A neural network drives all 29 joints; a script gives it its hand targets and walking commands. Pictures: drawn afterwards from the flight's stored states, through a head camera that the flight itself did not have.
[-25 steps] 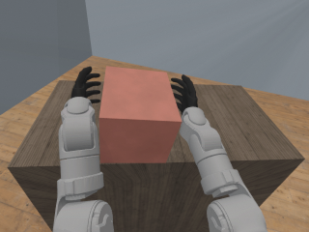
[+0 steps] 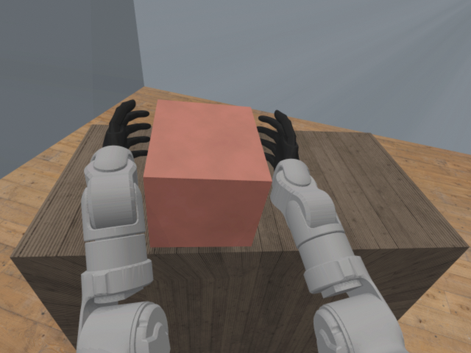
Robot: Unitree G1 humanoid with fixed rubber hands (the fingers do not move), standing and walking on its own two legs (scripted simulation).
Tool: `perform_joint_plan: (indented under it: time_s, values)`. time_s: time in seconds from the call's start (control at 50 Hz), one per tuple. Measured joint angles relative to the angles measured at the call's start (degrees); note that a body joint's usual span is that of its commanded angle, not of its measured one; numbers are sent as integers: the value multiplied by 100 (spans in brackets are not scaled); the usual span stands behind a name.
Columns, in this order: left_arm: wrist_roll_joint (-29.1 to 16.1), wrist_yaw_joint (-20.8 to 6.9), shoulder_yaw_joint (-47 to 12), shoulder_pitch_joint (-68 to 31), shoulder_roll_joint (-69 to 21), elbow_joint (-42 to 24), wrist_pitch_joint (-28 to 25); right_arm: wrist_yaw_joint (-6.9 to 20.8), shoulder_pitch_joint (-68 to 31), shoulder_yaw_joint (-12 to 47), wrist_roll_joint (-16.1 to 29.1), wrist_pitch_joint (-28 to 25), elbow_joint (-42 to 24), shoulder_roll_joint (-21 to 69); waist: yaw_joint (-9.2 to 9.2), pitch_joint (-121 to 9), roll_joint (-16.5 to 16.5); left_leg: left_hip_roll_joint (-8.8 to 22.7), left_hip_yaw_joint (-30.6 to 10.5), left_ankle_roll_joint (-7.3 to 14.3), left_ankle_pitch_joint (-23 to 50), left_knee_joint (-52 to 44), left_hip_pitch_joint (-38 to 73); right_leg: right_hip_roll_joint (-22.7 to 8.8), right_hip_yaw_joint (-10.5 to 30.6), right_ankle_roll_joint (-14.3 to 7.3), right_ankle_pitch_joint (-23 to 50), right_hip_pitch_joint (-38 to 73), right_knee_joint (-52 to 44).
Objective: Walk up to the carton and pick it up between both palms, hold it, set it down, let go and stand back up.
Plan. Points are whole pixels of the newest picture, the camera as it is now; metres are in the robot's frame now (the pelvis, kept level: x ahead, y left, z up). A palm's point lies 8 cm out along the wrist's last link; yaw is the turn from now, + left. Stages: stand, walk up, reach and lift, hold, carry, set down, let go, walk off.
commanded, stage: hold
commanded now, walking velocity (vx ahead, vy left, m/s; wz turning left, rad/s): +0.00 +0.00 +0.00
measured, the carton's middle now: (204, 172) +0.37 +0.02 +0.18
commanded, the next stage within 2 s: none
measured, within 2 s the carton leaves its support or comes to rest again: neither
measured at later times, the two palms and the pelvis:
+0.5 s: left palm (114, 154) +0.35 +0.15 +0.23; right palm (283, 161) +0.35 -0.11 +0.21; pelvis +0.00 +0.00 +0.00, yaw +0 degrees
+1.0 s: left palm (117, 152) +0.35 +0.14 +0.23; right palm (285, 159) +0.36 -0.11 +0.21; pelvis -0.01 +0.00 +0.00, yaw +0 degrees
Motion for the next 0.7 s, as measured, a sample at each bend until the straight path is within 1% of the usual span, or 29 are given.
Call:
perform_joint_plan:
  time_s: [0.16,0.32,0.7]
  values:
    - [0,-8,-78,172,-29,-258,70,-56,123,160,149,57,-211,-65,-38,38,13,-1,2,12,-55,39,52,4,7,17,-18,87,-31]
    - [8,-9,-94,226,-55,-364,119,-71,163,201,188,119,-313,-86,-21,57,26,-10,23,24,-50,40,65,-3,32,26,-9,95,-29]
    - [17,-23,22,-55,7,-13,94,-19,-34,-35,19,134,-70,7,46,-14,11,-7,17,-2,59,-16,-27,1,27,-16,20,-44,38]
